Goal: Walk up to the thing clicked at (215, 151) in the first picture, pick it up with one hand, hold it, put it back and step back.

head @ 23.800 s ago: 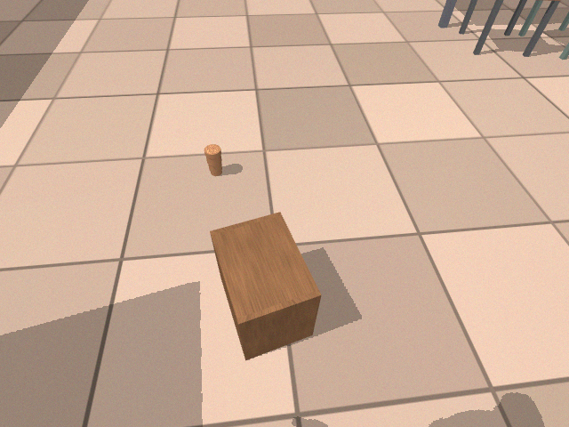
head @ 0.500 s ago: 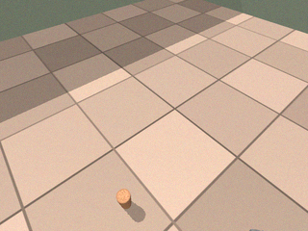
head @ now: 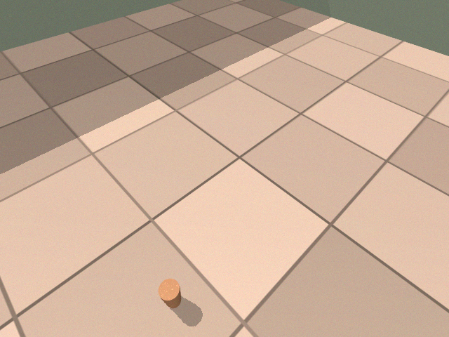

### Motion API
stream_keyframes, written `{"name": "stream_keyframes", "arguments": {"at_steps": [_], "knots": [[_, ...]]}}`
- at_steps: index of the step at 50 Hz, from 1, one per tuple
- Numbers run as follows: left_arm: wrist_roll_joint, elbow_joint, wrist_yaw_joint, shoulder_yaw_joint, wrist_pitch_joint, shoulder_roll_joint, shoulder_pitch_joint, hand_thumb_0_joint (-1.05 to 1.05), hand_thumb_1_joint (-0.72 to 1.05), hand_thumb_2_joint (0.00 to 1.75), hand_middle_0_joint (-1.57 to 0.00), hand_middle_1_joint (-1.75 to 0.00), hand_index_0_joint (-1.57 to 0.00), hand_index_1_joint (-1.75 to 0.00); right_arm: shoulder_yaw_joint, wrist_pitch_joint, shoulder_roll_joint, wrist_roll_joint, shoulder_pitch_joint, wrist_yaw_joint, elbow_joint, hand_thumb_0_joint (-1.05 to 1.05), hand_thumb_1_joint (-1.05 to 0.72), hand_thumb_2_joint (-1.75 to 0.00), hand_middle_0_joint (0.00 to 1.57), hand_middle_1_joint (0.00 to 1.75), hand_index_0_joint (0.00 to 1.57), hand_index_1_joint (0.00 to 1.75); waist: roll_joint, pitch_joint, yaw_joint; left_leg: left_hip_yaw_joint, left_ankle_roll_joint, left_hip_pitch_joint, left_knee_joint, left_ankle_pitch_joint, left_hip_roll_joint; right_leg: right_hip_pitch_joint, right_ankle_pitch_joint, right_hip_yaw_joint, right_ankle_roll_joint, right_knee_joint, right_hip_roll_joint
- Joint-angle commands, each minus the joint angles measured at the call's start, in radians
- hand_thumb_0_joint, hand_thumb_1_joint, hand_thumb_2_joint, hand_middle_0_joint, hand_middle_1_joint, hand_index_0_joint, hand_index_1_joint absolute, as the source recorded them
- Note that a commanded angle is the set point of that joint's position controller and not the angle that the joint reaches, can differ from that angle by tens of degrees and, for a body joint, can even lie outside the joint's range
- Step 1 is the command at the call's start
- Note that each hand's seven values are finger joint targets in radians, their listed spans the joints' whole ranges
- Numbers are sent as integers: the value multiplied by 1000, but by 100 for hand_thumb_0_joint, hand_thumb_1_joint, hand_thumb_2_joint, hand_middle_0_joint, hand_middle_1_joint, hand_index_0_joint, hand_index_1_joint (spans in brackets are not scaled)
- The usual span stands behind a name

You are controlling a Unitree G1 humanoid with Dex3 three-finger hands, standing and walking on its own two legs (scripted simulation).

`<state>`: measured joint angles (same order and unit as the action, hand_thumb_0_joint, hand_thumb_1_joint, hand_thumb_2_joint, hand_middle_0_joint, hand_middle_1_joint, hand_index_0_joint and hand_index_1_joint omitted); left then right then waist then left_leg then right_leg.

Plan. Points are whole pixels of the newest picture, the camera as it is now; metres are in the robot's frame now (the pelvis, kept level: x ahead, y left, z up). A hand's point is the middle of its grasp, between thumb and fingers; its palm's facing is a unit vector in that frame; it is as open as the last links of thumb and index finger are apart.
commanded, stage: walk up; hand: left
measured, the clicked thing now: (171, 295) +0.40 +0.21 -0.70
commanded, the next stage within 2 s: stand in 0.32 s
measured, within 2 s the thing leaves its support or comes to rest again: neither
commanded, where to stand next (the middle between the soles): +0.05 -0.01 m, yaw +1 degrees
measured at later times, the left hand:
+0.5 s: hand out of the picture +0.09 +0.25 -0.15, palm faces -0.04 -0.94 -0.35, open 7.3 cm
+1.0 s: hand out of the picture +0.06 +0.25 -0.15, palm faces -0.02 -0.94 -0.35, open 7.3 cm
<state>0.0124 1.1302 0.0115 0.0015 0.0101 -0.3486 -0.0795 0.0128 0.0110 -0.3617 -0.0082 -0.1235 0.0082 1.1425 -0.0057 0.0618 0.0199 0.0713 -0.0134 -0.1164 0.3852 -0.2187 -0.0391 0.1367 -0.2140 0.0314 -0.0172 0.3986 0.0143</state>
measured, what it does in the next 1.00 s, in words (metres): stands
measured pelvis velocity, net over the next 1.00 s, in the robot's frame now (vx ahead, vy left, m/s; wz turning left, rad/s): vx -0.01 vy -0.01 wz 0.02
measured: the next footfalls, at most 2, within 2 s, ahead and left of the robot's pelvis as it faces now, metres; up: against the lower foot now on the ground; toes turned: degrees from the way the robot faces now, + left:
none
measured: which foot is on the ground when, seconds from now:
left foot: down 0.00-1.00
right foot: down 0.00-1.00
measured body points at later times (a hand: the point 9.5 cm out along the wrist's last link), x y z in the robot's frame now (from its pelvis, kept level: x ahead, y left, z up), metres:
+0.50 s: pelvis +0.00 +0.00 +0.00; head +0.02 +0.00 +0.45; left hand +0.09 +0.30 -0.13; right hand +0.09 -0.30 -0.13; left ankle +0.00 +0.13 -0.74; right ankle +0.00 -0.13 -0.74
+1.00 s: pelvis -0.01 -0.01 +0.00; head +0.00 -0.01 +0.45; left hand +0.06 +0.30 -0.13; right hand +0.07 -0.31 -0.13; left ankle +0.00 +0.13 -0.74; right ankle +0.00 -0.13 -0.74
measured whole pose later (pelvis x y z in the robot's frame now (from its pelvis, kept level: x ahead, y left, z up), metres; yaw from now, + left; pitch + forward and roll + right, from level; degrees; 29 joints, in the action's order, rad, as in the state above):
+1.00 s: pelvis -0.01 -0.01 +0.00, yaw +1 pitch -3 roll +0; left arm 0.01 1.14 0.01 0.01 0.00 -0.35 -0.10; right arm 0.01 0.01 -0.35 -0.01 -0.09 0.01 1.16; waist -0.01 0.06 0.01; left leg 0.05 -0.02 -0.10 0.31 -0.16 -0.04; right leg 0.11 -0.16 0.01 -0.01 0.32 0.01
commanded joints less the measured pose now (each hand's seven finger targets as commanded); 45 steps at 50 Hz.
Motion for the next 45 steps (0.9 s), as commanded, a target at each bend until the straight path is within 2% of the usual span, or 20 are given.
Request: {"name": "stream_keyframes", "arguments": {"at_steps": [1,4,10,14,15,16,17,19,24,29,34,37,45], "knots": [[-6,-63,-18,-43,27,-215,37,0,90,90,-20,-30,-20,-30,42,23,-211,-2,64,-9,-72,0,-90,-90,20,30,20,30,3,-93,-18,-92,50,26,-75,104,-89,1,169,74,42,-61,88],[-4,-65,-18,-44,25,-217,51,0,90,90,-20,-30,-20,-30,45,22,-212,-4,55,-10,-70,0,-90,-90,20,30,20,30,19,-94,-9,-86,48,35,-74,116,-90,6,186,76,44,-58,91],[-4,-61,-19,-43,25,-214,39,0,90,90,-20,-30,-20,-30,46,20,-205,-1,63,-9,-77,0,-90,-90,20,30,20,30,21,-90,-14,-80,49,57,-74,136,-93,15,197,75,39,-58,87],[-3,-65,-21,-41,27,-215,46,0,90,90,-20,-30,-20,-30,49,17,-207,-3,62,-9,-79,0,-90,-90,20,30,20,30,19,-84,-10,-79,47,50,-82,112,-90,11,199,80,39,-65,90],[-3,-63,-20,-40,27,-214,42,0,90,90,-20,-30,-20,-30,49,17,-204,-3,61,-9,-77,0,-90,-90,20,30,20,30,21,-90,-11,-78,45,62,-81,123,-90,14,203,84,40,-63,90],[-10,-60,-23,-39,24,-219,52,0,90,90,-20,-30,-20,-30,42,17,-196,0,99,-12,-80,0,-90,-90,20,30,20,30,20,-73,-10,-99,34,55,-99,228,-110,22,265,70,32,-73,102],[-13,-57,-25,-40,23,-221,45,0,90,90,-20,-30,-20,-30,43,17,-196,5,98,-13,-77,0,-90,-90,20,30,20,30,29,-75,-11,-102,26,70,-96,269,-110,11,288,69,28,-78,101],[-13,-54,-26,-39,22,-219,41,0,90,90,-20,-30,-20,-30,44,15,-201,5,100,-14,-72,0,-90,-90,20,30,20,30,27,-87,-10,-97,26,83,-92,283,-111,-4,303,65,28,-81,103],[-8,-51,-25,-38,21,-216,39,0,90,90,-20,-30,-20,-30,41,11,-198,3,106,-13,-64,0,-90,-90,20,30,20,30,-5,-117,-7,-93,24,80,-108,189,-106,-27,227,70,27,-112,111],[-8,-49,-23,-39,20,-218,43,0,90,90,-20,-30,-20,-30,35,15,-197,2,110,-12,-56,0,-90,-90,20,30,20,30,-21,-119,-9,-93,20,75,-119,186,-104,-34,226,73,30,-121,115],[-6,-48,-21,-38,20,-219,34,0,90,90,-20,-30,-20,-30,34,16,-193,2,110,-10,-53,0,-90,-90,20,30,20,30,6,-95,-11,-105,19,70,-129,168,-106,-3,184,65,29,-131,110],[-6,-50,-21,-40,18,-221,39,0,90,90,-20,-30,-20,-30,35,15,-195,-1,105,-11,-53,0,-90,-90,20,30,20,30,9,-89,-9,-104,20,57,-131,123,-106,1,141,64,31,-136,111],[-6,-51,-19,-38,22,-220,20,0,90,90,-20,-30,-20,-30,36,17,-196,-2,88,-9,-48,0,-90,-90,20,30,20,30,11,-90,-11,-111,22,53,-126,121,-106,2,141,71,30,-145,116]]}}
